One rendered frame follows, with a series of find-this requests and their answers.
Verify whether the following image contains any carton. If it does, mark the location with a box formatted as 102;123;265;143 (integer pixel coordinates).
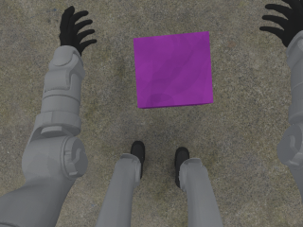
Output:
134;31;214;109

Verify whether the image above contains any left robot upper arm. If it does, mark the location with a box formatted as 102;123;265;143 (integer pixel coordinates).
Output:
0;135;88;227

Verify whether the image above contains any robot left hand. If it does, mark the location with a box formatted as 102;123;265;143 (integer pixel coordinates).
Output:
59;6;97;56

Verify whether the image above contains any right robot forearm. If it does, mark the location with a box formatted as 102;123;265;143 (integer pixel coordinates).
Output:
285;30;303;125

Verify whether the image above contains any left robot thigh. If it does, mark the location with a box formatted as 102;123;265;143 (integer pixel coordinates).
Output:
95;158;141;227

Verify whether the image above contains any right robot upper arm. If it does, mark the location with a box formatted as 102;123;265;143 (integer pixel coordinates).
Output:
276;121;303;204

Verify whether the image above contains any robot right hand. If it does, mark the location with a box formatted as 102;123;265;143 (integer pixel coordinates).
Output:
259;0;303;47

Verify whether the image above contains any left robot forearm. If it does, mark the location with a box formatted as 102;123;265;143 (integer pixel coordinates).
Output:
22;45;86;177

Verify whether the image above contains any right robot shin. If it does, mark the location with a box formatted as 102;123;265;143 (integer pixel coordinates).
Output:
178;158;208;182

